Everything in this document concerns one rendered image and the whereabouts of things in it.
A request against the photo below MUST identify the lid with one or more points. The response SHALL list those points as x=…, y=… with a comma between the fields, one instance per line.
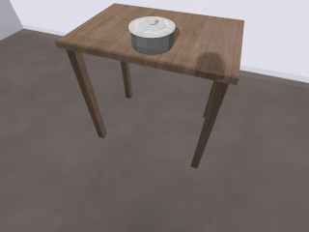
x=141, y=28

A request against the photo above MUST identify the pot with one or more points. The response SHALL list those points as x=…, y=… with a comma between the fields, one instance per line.
x=152, y=46

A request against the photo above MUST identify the table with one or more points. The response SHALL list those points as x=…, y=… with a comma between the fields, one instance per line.
x=204, y=46

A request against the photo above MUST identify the knob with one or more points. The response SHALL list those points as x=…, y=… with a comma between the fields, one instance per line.
x=151, y=20

